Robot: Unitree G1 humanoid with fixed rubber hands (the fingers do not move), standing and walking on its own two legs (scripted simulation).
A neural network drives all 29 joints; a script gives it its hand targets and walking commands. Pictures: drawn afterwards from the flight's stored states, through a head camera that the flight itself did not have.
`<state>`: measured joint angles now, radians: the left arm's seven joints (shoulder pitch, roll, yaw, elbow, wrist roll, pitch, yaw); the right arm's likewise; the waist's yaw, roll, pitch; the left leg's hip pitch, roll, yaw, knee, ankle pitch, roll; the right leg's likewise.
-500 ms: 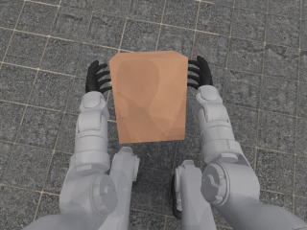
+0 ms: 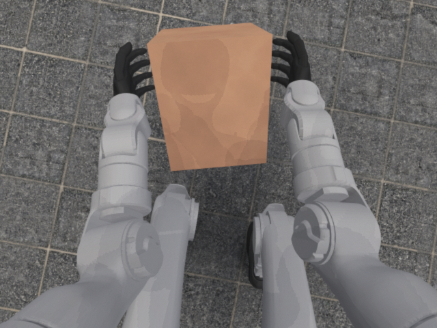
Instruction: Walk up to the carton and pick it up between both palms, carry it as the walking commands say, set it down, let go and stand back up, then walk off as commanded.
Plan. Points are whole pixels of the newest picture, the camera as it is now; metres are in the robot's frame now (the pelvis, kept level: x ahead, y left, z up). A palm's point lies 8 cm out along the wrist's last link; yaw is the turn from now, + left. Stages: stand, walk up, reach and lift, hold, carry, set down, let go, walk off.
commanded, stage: set down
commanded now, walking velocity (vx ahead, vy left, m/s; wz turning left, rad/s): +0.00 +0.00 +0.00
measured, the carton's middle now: (212, 94) +0.51 +0.09 -0.23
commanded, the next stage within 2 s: none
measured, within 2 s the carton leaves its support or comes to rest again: neither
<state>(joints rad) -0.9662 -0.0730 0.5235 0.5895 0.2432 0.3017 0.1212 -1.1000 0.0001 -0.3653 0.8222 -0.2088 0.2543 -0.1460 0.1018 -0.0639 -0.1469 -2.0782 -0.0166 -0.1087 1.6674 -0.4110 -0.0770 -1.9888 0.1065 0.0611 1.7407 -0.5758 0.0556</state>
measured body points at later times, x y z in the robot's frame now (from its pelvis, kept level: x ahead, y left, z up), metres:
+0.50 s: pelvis -0.01 +0.00 -0.06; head +0.33 +0.03 +0.24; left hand +0.48 +0.23 -0.19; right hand +0.55 -0.05 -0.19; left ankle +0.12 +0.15 -0.47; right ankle +0.08 -0.13 -0.47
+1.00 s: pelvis -0.01 +0.00 -0.10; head +0.35 +0.03 +0.17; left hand +0.51 +0.24 -0.24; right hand +0.58 -0.05 -0.24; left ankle +0.12 +0.15 -0.47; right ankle +0.08 -0.13 -0.47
